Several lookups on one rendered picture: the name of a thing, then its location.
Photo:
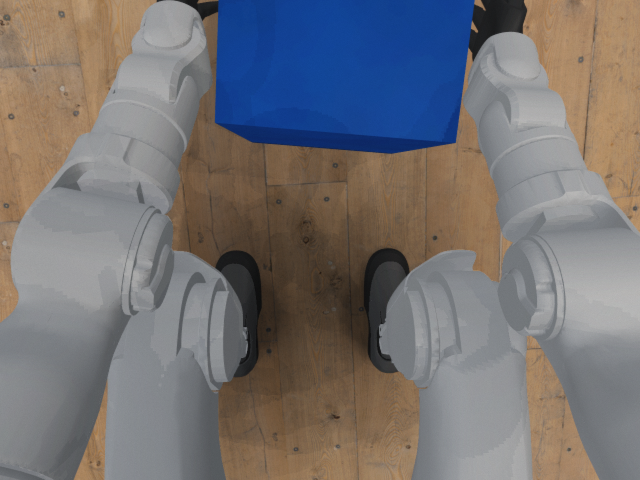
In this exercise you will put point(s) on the right robot upper arm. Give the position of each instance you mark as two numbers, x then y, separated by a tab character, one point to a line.
578	294

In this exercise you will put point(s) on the right robot shin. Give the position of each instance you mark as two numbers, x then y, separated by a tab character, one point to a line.
453	260

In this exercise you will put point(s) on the robot right forearm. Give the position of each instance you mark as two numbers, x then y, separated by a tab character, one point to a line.
541	179

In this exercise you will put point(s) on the robot left forearm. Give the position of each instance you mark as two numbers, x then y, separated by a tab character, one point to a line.
144	125

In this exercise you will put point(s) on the carton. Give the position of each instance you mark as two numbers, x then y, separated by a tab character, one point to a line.
382	76

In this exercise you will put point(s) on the left robot hand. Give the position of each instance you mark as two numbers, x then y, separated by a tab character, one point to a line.
204	9

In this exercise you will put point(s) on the robot left thigh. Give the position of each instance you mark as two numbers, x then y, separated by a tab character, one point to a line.
162	413

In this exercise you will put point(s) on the left robot upper arm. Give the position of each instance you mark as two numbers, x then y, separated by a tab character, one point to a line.
85	263

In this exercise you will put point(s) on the right robot hand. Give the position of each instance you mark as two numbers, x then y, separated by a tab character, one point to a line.
500	16

